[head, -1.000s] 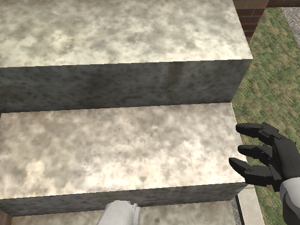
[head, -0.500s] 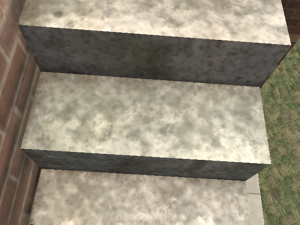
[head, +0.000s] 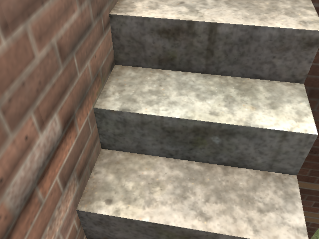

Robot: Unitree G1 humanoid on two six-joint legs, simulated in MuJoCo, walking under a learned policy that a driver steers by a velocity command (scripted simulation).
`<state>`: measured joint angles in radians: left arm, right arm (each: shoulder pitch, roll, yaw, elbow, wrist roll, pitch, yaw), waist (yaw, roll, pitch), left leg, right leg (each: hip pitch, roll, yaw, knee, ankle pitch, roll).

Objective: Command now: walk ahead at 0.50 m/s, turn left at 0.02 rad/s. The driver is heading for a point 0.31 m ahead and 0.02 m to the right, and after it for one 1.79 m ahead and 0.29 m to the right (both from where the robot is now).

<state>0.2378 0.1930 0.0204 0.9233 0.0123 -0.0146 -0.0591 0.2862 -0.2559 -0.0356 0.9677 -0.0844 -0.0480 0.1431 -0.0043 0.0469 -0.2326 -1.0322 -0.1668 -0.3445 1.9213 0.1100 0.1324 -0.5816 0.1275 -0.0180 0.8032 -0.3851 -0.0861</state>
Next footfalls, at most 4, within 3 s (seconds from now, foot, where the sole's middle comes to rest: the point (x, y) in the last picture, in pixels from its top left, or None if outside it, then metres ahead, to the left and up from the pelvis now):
0.26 left None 0.33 0.16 -0.54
0.56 right None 0.14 -0.15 -0.54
0.94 left None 0.32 0.06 -0.54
1.38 right None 0.26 -0.17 -0.54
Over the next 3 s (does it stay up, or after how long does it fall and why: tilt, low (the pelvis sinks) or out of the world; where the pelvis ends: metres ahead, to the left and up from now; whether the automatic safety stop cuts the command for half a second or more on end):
stays up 0.47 -0.04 0.41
